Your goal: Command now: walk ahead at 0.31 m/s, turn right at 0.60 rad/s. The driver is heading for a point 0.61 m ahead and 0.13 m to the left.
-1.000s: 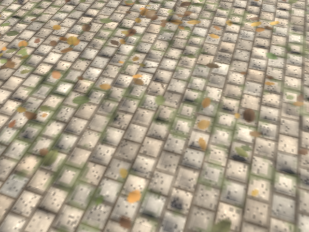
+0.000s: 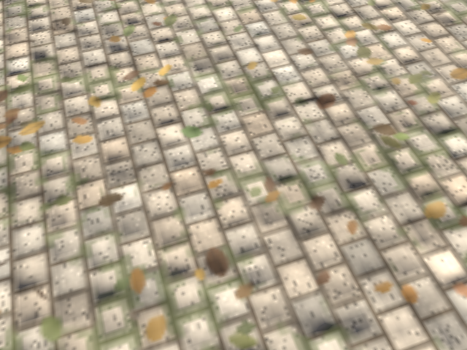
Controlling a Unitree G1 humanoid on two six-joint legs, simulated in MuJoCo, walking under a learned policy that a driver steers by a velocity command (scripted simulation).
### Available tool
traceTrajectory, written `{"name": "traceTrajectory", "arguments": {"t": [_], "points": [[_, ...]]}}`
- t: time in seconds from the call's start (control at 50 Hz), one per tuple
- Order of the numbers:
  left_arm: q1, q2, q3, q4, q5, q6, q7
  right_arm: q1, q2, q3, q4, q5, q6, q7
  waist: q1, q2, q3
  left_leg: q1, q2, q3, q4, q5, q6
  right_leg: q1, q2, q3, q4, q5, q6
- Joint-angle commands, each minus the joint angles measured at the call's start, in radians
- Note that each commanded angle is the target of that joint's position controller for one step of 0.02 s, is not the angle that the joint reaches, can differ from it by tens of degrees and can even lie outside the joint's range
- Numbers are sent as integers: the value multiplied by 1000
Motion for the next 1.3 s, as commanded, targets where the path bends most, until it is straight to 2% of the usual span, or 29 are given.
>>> {"name": "traceTrajectory", "arguments": {"t": [0.02,0.12,0.22,0.28,0.32,0.34,0.36,0.38,0.4,0.42,0.46,0.5,0.6,0.7,0.76,0.78,0.8,0.82,0.84,0.86,0.88,0.92,0.94,1.0,1.14,1.24,1.26,1.28,1.3], "points": [[20,147,39,-52,-5,-30,3,118,-83,-25,-27,-4,27,-2,-36,-36,-126,-23,-15,12,-52,49,-25,88,-248,204,-115,823,-139],[96,146,39,-33,-5,-9,16,-36,-79,-18,-77,3,36,-6,22,-83,-124,-77,-47,9,-222,178,-24,125,-213,229,-77,794,-84],[152,133,33,-13,8,5,30,-115,-89,-9,-89,14,26,-8,73,-99,-114,-57,-82,3,-403,211,14,238,-241,266,-16,812,-53],[126,136,29,-12,16,6,34,-65,-99,-11,-71,14,12,-9,47,-106,-112,96,-107,1,-530,159,55,211,-260,320,26,708,-39],[97,134,23,-6,5,-5,32,45,-101,-16,-37,4,-6,-13,-30,-66,-121,316,-113,4,-713,214,96,135,-220,325,131,530,-20],[118,77,3,-23,2,-17,27,125,-156,-27,-31,-13,-19,-20,-51,68,-202,470,55,-191,-764,182,146,67,-152,264,322,307,4],[233,49,0,-29,3,-18,23,144,-264,-53,-31,-1,-8,-20,-4,268,-239,601,284,-595,-862,181,307,-162,45,127,558,-311,40],[217,119,10,-8,35,-10,26,146,-215,-50,-9,23,4,-10,1,166,-176,524,312,-723,-920,-37,346,-278,9,133,672,-443,41],[148,126,14,-5,40,-9,17,99,-146,-33,-20,25,5,-1,4,47,-74,435,254,-620,-943,-198,324,-298,-35,161,695,-359,44],[95,116,11,-13,36,-12,5,55,-116,-25,-18,20,3,3,11,25,-32,377,198,-516,-973,-225,283,-295,-63,150,652,-292,49],[68,99,5,-16,44,-10,-12,48,-105,-22,7,22,-5,2,25,102,-22,348,104,-375,-1009,-83,230,-253,-111,85,570,-195,74],[61,75,-6,-6,44,-11,-18,84,-108,-25,31,30,-16,8,21,95,-63,373,64,-315,-1000,82,237,-229,-123,42,535,-137,100],[-91,44,-26,-41,34,-19,-12,157,-139,-46,74,32,-17,6,-19,89,-41,377,51,-294,-1021,93,268,-266,-150,10,331,-86,163],[-201,45,-33,-82,20,-33,-2,202,-158,-65,96,22,-11,11,-51,83,-36,357,50,-320,-961,149,268,-222,-135,3,191,-44,174],[-143,44,-33,-81,10,-48,17,180,-164,-73,92,20,-2,7,-9,94,-70,327,32,-317,-819,492,232,-86,-96,-3,112,-48,155],[-86,47,-30,-65,9,-56,24,154,-164,-76,83,27,4,3,26,82,-88,298,8,-316,-759,495,200,7,-88,-1,28,9,145],[-33,75,-21,-54,17,-66,33,140,-152,-75,74,37,5,-1,52,54,-115,242,-37,-304,-683,422,158,128,-121,28,-42,60,130],[44,146,-2,-54,34,-72,48,124,-98,-62,45,48,-1,-1,85,-53,-185,150,-100,-242,-508,267,113,276,-301,185,-96,5,90],[66,258,20,-68,34,-55,57,178,-8,-41,6,59,0,-8,67,-276,-238,-45,-241,-72,-297,-187,77,402,-563,465,-143,163,-7],[83,216,20,-48,17,-33,55,208,-101,-60,26,26,22,-17,52,-216,-223,-85,-185,-44,-158,-290,78,340,-599,531,-128,236,-76],[48,137,0,-62,12,-31,51,199,-124,-70,46,13,35,-15,31,-122,-155,-85,-150,-64,-94,-236,78,283,-539,429,-122,285,-73],[-39,65,-22,-78,13,-33,51,169,-100,-72,50,13,51,1,-6,-130,-101,-54,-109,-51,-76,-117,49,191,-436,220,-135,435,-33],[-44,62,-22,-77,15,-36,53,166,-94,-72,49,9,62,10,-13,-162,-105,-35,-111,-33,-52,-79,33,170,-408,154,-132,533,-30],[-30,75,-14,-68,16,-40,50,133,-84,-70,28,18,82,26,-20,-153,-138,-19,-122,-17,-33,-14,7,162,-396,53,-120,652,-47],[-1,113,8,-48,21,-19,44,-40,-54,-44,-59,16,106,52,20,-166,-116,53,-88,43,-309,47,18,133,-418,-56,-115,472,-60],[20,160,30,-39,16,6,32,-85,-77,-45,-104,23,102,48,40,-177,-117,166,-110,95,-506,-8,65,141,-451,-68,-16,380,-29],[12,164,34,-37,9,13,33,-63,-76,-46,-102,18,93,46,18,-153,-121,228,-121,100,-609,43,80,121,-440,-91,45,331,-2],[41,158,35,-24,10,20,33,-22,-92,-50,-88,8,78,37,-2,-79,-144,331,-124,61,-732,155,96,73,-410,-129,152,229,48],[87,113,24,-38,19,27,28,31,-193,-73,-84,-6,62,21,-9,155,-178,474,73,-211,-838,338,140,-90,-324,-197,403,-53,113]]}}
